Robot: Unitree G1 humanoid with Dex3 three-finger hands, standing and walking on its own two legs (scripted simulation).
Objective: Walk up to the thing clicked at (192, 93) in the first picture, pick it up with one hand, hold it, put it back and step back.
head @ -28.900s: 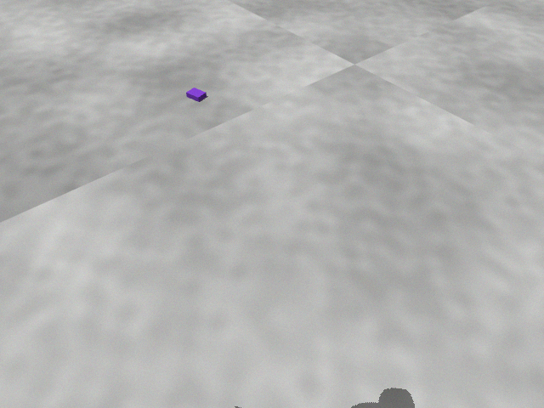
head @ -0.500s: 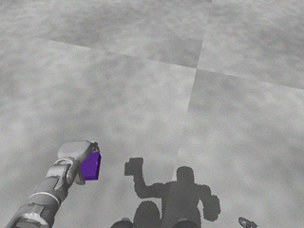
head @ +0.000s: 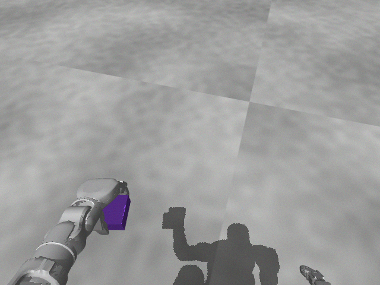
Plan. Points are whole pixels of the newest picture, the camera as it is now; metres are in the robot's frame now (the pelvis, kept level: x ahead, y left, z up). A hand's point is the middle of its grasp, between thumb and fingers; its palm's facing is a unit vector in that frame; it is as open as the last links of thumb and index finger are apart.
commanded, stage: hold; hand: left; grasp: from above
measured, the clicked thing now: (104, 211) +0.31 +0.23 -0.09
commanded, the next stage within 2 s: crouch in 1.44 s
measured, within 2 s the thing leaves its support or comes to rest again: neither
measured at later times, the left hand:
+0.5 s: hand (99, 216) +0.27 +0.22 -0.04, palm faces -0.48 -0.04 -0.88, open 10.4 cm
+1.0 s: hand (98, 218) +0.26 +0.21 -0.02, palm faces -0.48 -0.04 -0.88, open 10.4 cm
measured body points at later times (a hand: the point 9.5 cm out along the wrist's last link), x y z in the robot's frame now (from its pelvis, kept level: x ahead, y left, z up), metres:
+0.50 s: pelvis -0.02 +0.00 +0.01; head +0.00 -0.02 +0.46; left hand +0.29 +0.22 +0.01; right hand +0.11 -0.26 -0.11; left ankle +0.01 +0.11 -0.72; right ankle +0.01 -0.13 -0.72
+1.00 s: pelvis -0.02 +0.00 +0.01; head -0.02 -0.02 +0.46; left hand +0.28 +0.21 +0.03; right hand +0.12 -0.26 -0.10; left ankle +0.01 +0.11 -0.72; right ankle +0.01 -0.13 -0.72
